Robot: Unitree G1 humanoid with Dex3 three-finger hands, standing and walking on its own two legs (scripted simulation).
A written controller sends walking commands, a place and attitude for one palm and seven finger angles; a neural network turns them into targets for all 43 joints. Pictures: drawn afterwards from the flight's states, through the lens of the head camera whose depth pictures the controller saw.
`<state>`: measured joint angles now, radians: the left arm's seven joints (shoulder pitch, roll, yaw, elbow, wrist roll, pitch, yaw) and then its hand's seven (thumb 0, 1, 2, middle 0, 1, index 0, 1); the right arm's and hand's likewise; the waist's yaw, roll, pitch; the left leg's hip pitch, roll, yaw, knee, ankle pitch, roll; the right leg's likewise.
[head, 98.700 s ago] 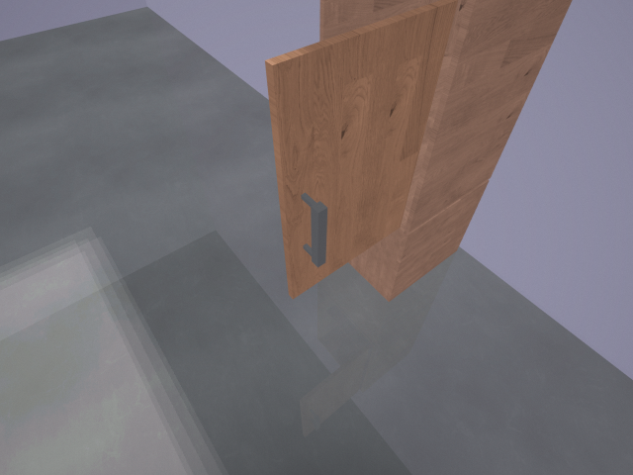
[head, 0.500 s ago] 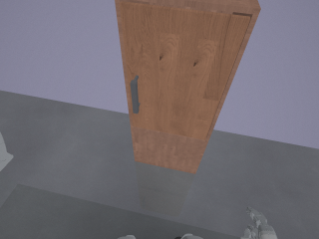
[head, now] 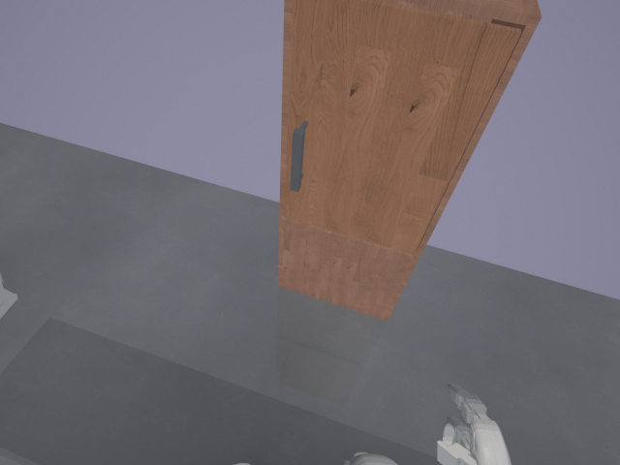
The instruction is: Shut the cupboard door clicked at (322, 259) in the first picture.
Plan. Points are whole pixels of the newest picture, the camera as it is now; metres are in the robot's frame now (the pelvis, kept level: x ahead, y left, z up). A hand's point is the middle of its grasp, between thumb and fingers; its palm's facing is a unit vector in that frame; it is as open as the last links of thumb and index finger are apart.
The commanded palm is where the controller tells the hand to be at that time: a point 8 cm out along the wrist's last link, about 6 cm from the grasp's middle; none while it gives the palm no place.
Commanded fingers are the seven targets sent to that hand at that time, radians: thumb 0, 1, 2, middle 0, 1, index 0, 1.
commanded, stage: stop stepping back and stand still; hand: left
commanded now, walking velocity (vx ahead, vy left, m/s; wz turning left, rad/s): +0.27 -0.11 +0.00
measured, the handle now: (299, 157) +0.77 +0.07 -0.09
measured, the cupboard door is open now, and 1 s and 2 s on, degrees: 0 0 0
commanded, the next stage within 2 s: let the arm hang, fingers relaxed in 0.68 s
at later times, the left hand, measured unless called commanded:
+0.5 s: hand (44, 341) +0.18 +0.24 +0.17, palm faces +0.37 -0.82 -0.44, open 7.4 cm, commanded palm +0.12 +0.28 +0.18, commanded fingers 0.00 0.90 0.90 -0.20 -0.30 -0.20 -0.30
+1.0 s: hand out of the picture +0.10 +0.19 -0.11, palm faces -0.09 -0.95 -0.31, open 7.4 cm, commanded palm none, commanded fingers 0.00 0.90 0.90 -0.20 -0.30 -0.20 -0.30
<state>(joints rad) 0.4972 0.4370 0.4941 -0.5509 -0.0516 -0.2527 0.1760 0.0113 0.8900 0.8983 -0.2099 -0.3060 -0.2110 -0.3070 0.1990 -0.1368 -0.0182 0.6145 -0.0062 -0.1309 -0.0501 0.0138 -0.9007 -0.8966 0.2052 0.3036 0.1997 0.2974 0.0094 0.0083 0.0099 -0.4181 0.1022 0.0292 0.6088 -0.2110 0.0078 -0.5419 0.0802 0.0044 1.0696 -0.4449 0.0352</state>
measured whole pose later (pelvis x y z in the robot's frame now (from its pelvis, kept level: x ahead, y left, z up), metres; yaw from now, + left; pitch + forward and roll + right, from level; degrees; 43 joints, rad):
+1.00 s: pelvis -0.06 +0.00 -0.01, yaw -4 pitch -1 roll -1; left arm 0.30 0.25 0.00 0.55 0.03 0.05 0.00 0.01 0.91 0.90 -0.20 -0.30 -0.20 -0.30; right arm 0.13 -0.28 0.01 0.83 -0.02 -0.02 0.00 0.01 -0.90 -0.90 0.21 0.30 0.20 0.30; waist -0.02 0.05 -0.03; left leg -0.43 0.03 0.06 0.61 -0.17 0.02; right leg -0.19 -0.02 -0.01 0.62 -0.42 0.02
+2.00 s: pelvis -0.03 -0.02 +0.01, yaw -5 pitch -2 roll +0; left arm 0.30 0.14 0.01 1.12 0.02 0.00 0.03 0.00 0.92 0.90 -0.20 -0.30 -0.20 -0.30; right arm 0.26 -0.14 -0.01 1.14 -0.02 0.01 -0.04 0.01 -0.91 -0.90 0.20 0.30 0.20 0.30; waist -0.01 -0.01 0.04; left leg -0.28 0.03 0.06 0.43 -0.13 0.00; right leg -0.03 -0.01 -0.01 0.40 -0.35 0.00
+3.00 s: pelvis -0.02 -0.04 +0.01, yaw -5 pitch -2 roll +1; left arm 0.35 0.13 0.01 1.13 0.01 0.00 0.04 0.00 0.91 0.90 -0.20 -0.30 -0.20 -0.30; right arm 0.26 -0.14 0.00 1.14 -0.02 0.01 -0.04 0.01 -0.91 -0.90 0.20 0.30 0.20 0.30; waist 0.00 -0.01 0.05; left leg -0.24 0.05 0.05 0.44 -0.16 -0.03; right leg 0.03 0.01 -0.01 0.37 -0.36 -0.03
